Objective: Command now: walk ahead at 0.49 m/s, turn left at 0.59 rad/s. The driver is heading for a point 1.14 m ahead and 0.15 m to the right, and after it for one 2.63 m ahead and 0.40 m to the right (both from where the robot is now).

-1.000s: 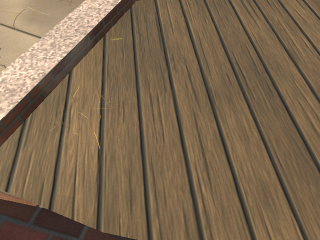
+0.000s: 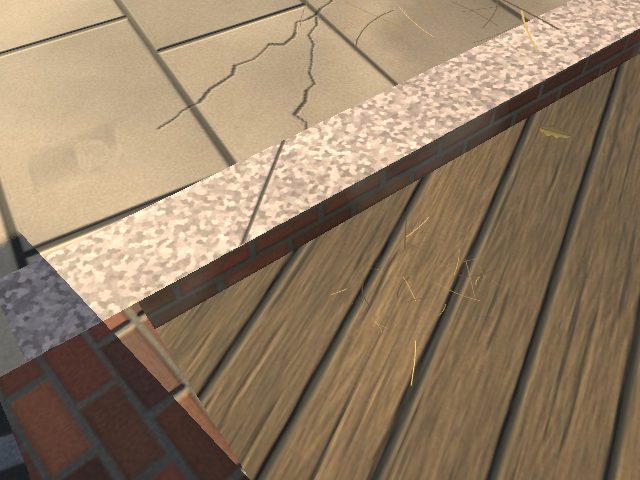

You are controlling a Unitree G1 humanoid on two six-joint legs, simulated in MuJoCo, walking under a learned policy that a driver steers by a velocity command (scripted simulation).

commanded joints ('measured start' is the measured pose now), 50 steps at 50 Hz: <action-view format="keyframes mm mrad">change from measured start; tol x32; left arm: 1 -2 103 11 -40 -2 -2 9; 36 -564 39 19 -145 22 69 -67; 44 196 252 98 78 16 65 -17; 50 -174 156 50 54 3 23 23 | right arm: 1 -73 13 16 -63 1 -8 19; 8 -155 -17 20 -81 -9 -16 3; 13 438 -188 -47 142 30 -38 -42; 50 79 -10 37 93 -21 -74 -54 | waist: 1 -15 -112 36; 13 -200 135 -364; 37 -224 -72 202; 44 181 -87 -513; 50 -100 49 28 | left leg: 1 28 -8 73 -162 127 7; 8 170 -72 154 -391 -154 82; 12 1192 209 -325 -497 25 322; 20 509 142 -82 -827 65 157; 37 655 170 68 -400 -95 73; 41 520 95 180 270 291 55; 42 152 -42 266 735 -480 1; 44 -330 -23 53 1035 -638 -54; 50 80 83 23 123 -235 -95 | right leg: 1 -29 -222 52 -66 611 -64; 10 56 -282 -40 335 974 -64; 13 -703 -8 96 1109 -272 23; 26 -498 -72 270 489 589 -18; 36 -695 -72 167 177 636 -8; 41 16 7 18 79 539 -102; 43 795 -407 478 497 1333 -380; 44 867 -479 659 353 1012 -471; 46 491 -420 711 64 346 -378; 50 -330 -212 479 -81 443 -260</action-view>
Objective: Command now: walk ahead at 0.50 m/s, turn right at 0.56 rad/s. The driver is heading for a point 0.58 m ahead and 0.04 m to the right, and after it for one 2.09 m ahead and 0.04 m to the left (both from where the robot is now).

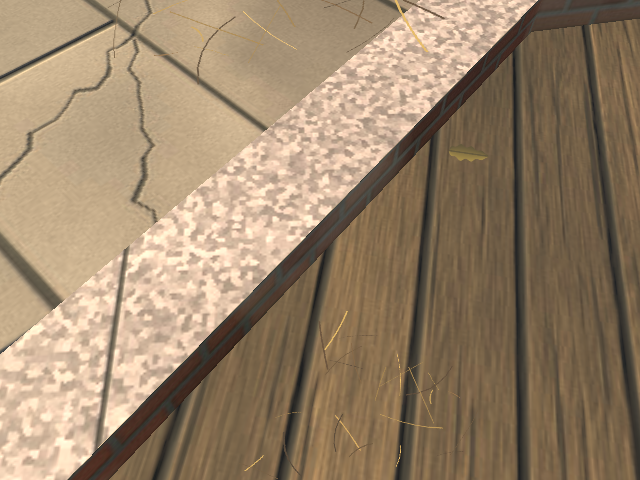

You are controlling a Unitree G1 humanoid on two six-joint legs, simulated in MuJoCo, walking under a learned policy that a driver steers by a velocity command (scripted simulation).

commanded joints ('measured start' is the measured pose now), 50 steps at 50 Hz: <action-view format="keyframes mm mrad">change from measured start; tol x32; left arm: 1 -34 199 39 -60 -4 -47 -1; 33 -322 67 -9 -244 25 36 -87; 39 160 281 57 -115 21 7 -26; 50 59 92 -4 -29 -9 -66 5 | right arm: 1 -33 -68 -9 -120 -14 8 20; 50 74 -61 -66 29 31 50 45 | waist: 1 -49 23 -56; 10 -4 -49 -91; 13 -39 399 -297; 33 -37 111 -30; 39 105 -297 -435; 50 -4 -73 -47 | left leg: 1 129 20 18 -519 215 -35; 10 444 -68 16 -999 253 -13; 13 827 392 -772 -1309 -185 177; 27 627 168 101 -1348 513 128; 36 706 194 255 -983 1030 98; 39 19 -51 197 -161 -150 25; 40 -64 -23 54 -121 -41 42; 50 7 -6 -17 -463 316 47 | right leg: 1 -125 -259 268 -282 469 -181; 10 1 -231 380 -73 89 -55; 14 -445 -96 117 737 -332 8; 36 -52 -66 -137 80 -58 -45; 39 675 -581 729 -211 -143 -246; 50 222 -334 -14 -351 416 14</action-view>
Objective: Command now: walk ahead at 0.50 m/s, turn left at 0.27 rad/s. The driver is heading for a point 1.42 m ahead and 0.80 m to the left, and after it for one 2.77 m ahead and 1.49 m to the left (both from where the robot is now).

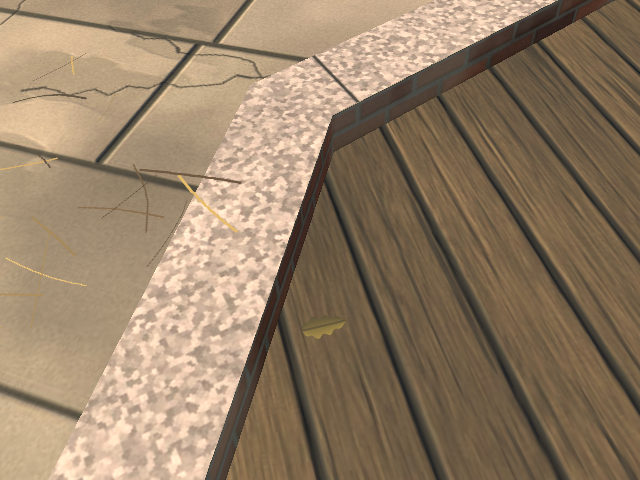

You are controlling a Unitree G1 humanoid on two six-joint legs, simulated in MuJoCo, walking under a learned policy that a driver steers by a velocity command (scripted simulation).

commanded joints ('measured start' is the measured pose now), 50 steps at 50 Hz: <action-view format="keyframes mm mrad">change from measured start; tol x32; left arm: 1 43 99 16 -17 -7 -25 9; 35 -342 92 -11 -262 2 25 -11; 50 38 123 23 -152 21 -19 5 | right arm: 1 -6 -42 -12 -32 0 2 6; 50 -62 -32 -2 -294 -19 33 -19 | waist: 1 5 -105 29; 38 -4 67 -81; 42 30 -426 -388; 50 22 -118 -67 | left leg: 1 -81 0 -3 -55 122 -5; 14 264 -177 206 -462 -48 139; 17 854 246 -659 -736 -19 440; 30 461 -13 -211 -813 446 167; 39 524 -22 -304 -490 711 87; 42 31 -257 -53 189 -382 23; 50 -268 -82 8 748 -199 21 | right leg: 1 6 -265 89 -155 409 13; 14 189 -328 -87 325 1175 32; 15 90 -311 -96 548 1009 34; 17 -573 7 26 1223 -330 96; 35 -527 -103 120 377 147 163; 40 19 -119 169 118 153 82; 42 319 -535 811 6 92 -84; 44 45 -429 605 -34 -301 -78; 50 -65 -370 309 -89 -81 -80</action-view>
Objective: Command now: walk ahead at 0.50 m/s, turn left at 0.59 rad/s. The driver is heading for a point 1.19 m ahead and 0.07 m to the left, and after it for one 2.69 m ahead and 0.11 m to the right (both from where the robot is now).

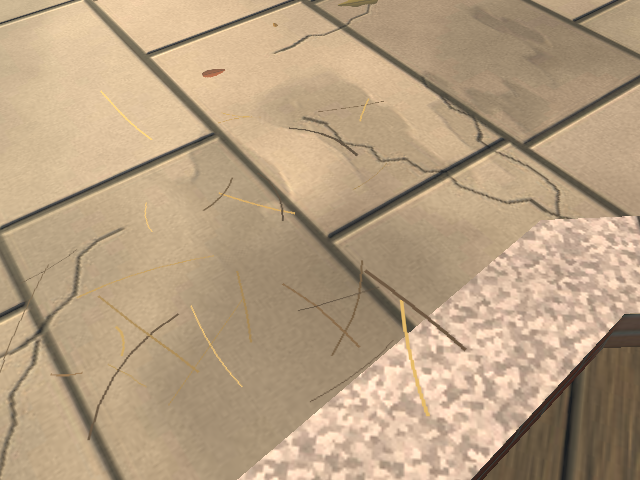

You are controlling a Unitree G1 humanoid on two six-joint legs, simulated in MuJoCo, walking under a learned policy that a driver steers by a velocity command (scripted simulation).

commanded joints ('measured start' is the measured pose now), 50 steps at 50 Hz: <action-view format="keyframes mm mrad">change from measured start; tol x32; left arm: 1 124 89 25 15 -2 -30 -5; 50 17 88 53 -124 -42 66 6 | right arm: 1 -62 14 13 -129 2 9 -7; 12 -425 134 91 -377 -5 24 -3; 19 61 -37 14 -222 22 1 3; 50 44 -103 10 -97 -15 -74 -40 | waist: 1 14 -122 -20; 19 -187 -279 -368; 21 -109 98 -397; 29 83 -23 29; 50 -8 39 -95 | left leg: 1 -326 37 -40 297 -5 11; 8 -802 22 -81 634 -83 54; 18 180 -127 217 -465 -195 148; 21 638 254 -1016 -1247 -202 239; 26 139 186 -402 -1128 161 132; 42 754 160 145 -1107 1395 -82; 45 536 63 186 -431 882 -105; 46 121 -79 127 -138 -251 -100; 50 -23 21 -72 -142 -16 -101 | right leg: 1 145 -317 288 -257 -157 -140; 11 30 -277 17 -416 -173 -68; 18 347 -336 -162 176 1577 -95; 19 139 -318 -134 543 1282 -43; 20 -334 -75 -47 909 -38 59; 26 -504 -90 203 1274 -55 -1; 44 -15 74 38 8 210 -78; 47 499 -385 623 67 1175 -407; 50 120 -255 535 -155 433 -344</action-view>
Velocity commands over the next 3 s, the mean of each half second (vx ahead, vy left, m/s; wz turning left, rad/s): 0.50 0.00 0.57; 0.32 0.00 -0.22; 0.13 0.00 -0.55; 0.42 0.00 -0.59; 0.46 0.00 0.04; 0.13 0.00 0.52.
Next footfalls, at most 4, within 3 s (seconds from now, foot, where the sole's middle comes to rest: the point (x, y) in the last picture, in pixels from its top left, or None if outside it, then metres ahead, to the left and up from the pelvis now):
0.36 left None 0.31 0.17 -0.63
0.90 right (252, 401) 0.61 0.18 -0.63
1.38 left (156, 402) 0.61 0.37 -0.63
1.92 right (307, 317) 0.81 0.07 -0.63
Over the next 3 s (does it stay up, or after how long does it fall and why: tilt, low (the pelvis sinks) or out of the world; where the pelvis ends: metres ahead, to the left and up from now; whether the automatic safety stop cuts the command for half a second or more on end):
stays up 1.13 -0.03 0.14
